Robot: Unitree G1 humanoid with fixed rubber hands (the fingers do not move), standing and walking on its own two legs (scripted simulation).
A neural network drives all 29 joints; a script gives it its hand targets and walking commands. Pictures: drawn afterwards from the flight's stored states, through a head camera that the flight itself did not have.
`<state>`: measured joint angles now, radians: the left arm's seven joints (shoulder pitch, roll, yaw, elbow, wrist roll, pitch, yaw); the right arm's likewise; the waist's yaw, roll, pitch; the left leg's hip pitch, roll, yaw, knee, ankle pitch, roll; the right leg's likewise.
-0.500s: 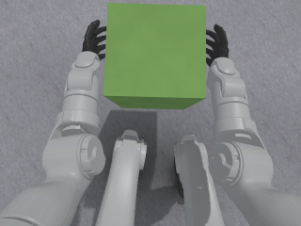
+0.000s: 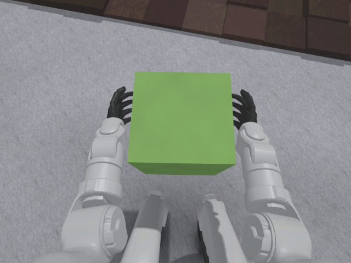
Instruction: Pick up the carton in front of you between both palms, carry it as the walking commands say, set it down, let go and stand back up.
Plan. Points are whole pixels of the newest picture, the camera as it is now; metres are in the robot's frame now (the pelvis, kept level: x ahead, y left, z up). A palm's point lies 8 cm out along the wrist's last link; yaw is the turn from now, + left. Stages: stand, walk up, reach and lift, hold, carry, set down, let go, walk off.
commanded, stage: reach and lift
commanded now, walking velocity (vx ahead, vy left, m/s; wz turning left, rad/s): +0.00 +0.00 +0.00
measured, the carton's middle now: (181, 131) +0.42 +0.02 -0.11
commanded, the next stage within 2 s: hold in 1.82 s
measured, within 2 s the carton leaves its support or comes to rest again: neither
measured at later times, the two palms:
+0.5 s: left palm (96, 107) +0.37 +0.16 +0.11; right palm (287, 114) +0.38 -0.14 +0.11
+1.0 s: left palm (71, 98) +0.34 +0.16 +0.20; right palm (339, 105) +0.35 -0.15 +0.20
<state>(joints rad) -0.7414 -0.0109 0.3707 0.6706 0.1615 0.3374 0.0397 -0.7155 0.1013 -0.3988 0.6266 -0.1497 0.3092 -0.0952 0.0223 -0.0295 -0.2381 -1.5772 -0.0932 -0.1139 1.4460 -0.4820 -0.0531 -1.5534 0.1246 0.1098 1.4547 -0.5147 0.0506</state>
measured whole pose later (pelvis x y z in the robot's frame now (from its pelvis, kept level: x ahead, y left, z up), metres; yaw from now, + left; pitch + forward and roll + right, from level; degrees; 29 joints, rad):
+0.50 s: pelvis +0.06 +0.00 +0.14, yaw +1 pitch +17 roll +0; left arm -0.36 -0.10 0.30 0.57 0.18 0.33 0.03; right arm -0.34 0.16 -0.31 0.54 -0.18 0.31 -0.06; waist 0.01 -0.01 -0.19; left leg -0.76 -0.07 -0.14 0.83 -0.35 -0.03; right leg -0.74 0.08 0.14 0.83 -0.38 0.02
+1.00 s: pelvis +0.05 +0.00 +0.18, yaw +1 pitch -3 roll +0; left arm -0.30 -0.16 0.29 0.41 0.29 0.62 0.01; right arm -0.30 0.16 -0.30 0.41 -0.29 0.60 0.01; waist 0.00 -0.01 -0.03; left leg -0.20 -0.05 -0.14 0.47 -0.22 -0.02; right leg -0.18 0.05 0.15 0.48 -0.24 0.01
